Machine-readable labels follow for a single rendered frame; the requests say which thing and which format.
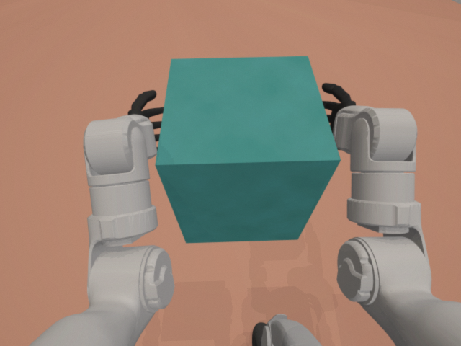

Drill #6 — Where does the robot right thigh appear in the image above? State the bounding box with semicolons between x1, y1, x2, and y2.
263;319;322;346

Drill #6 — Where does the right robot shin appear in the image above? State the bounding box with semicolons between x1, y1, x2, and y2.
261;314;287;346

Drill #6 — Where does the robot right forearm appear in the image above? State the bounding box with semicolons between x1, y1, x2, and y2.
333;105;431;274

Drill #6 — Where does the carton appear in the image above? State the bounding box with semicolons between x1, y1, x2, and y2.
155;56;341;243

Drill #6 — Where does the right robot hand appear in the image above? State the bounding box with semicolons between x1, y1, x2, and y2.
322;83;356;150

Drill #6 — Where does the robot right upper arm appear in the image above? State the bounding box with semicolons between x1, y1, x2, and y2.
337;236;461;346

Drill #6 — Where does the robot left forearm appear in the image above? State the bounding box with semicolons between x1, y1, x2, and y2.
83;115;158;299

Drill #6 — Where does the robot left upper arm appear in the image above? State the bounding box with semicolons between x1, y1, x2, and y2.
29;245;174;346

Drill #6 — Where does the left robot hand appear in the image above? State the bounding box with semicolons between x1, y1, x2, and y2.
128;90;164;150

